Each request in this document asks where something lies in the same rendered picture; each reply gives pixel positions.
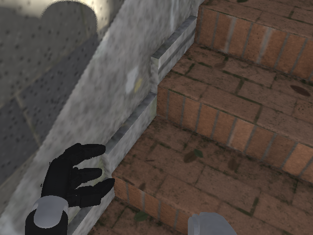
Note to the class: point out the right robot thigh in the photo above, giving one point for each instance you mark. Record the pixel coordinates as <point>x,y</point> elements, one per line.
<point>209,223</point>

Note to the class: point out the left robot hand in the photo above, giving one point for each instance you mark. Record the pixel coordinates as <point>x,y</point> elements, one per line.
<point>62,178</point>

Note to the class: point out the left robot forearm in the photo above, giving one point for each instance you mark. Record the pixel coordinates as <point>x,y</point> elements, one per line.
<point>49,216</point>

